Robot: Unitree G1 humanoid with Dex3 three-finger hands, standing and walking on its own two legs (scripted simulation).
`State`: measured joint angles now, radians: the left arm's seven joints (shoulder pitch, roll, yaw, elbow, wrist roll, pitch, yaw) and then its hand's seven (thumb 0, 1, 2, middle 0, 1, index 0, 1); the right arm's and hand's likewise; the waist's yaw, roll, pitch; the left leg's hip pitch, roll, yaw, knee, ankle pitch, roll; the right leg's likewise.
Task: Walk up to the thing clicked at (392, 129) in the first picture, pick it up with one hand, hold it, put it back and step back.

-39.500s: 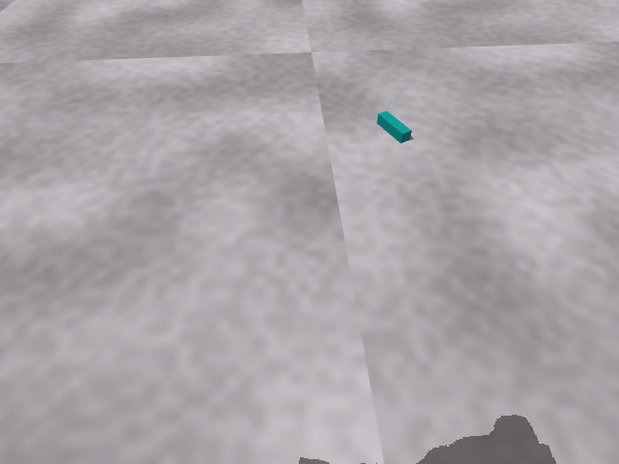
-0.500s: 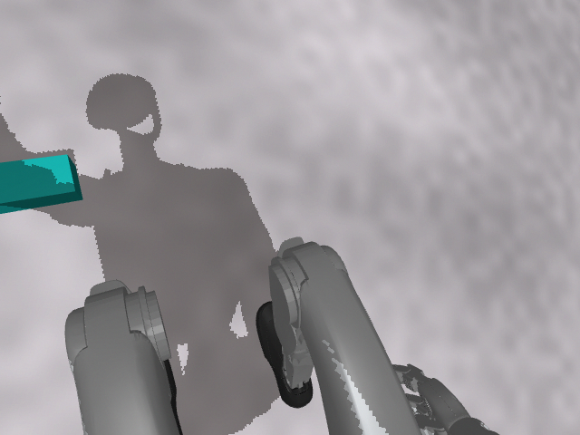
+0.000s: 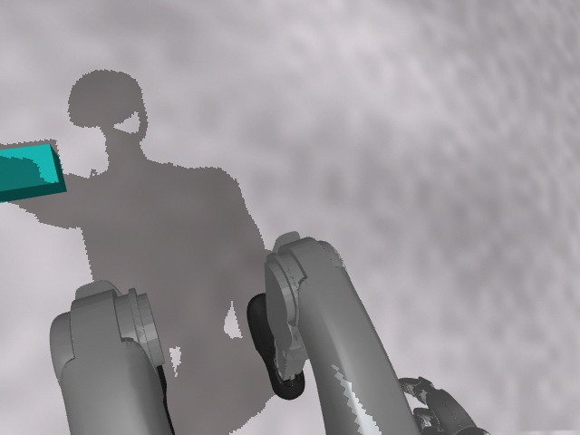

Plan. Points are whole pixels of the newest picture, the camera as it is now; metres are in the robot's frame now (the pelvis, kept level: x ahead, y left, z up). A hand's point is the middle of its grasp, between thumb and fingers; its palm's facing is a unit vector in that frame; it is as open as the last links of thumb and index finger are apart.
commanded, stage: home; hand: left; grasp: from above
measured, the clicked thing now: out of the picture +0.50 +0.34 -0.31
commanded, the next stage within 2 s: none
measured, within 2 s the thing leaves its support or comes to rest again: neither
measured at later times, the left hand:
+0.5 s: hand out of the picture +0.41 +0.34 -0.03, palm faces -0.32 -0.46 -0.83, open 9.3 cm
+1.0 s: hand out of the picture +0.28 +0.26 +0.17, palm faces +0.09 -0.92 -0.38, open 7.4 cm
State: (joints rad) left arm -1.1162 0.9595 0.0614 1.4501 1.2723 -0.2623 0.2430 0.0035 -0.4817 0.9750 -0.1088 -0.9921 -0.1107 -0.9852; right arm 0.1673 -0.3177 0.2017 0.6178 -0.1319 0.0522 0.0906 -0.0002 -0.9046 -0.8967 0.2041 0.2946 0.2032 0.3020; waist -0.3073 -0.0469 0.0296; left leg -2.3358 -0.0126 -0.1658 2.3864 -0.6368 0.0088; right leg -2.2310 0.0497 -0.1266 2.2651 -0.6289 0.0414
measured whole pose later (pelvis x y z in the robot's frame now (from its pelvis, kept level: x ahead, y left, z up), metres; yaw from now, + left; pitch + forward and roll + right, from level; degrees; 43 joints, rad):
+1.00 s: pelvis +0.04 +0.00 +0.27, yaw +9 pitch +24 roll -5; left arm 0.03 0.35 0.07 0.26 0.08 0.30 0.06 0.01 0.90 0.90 -0.21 -0.30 -0.21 -0.30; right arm 0.12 -0.21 0.05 0.55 0.05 -0.08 -0.07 0.01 -0.91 -0.90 0.21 0.29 0.21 0.30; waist -0.07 0.03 -0.18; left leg -1.33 0.00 -0.09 1.50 -0.59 0.00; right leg -1.27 0.03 -0.06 1.43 -0.58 0.01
